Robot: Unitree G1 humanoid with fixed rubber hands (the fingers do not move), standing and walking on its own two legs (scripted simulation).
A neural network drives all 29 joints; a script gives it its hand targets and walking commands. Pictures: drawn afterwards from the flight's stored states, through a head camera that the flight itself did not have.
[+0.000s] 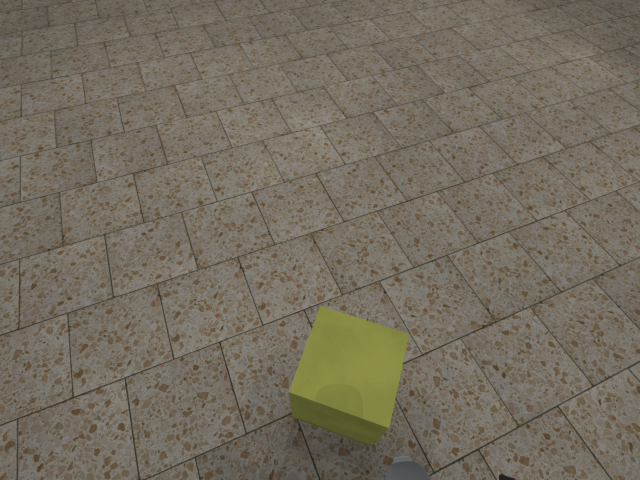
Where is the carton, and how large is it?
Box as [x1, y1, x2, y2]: [289, 306, 408, 445]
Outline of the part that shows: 320,306 289,390 292,415 295,418 365,444 371,445 389,426 408,334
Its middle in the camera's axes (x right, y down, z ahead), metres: +0.07 +0.37 +1.06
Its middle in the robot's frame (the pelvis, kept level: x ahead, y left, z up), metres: +0.41 -0.03 -0.62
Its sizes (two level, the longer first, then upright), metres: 0.241 0.234 0.298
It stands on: the floor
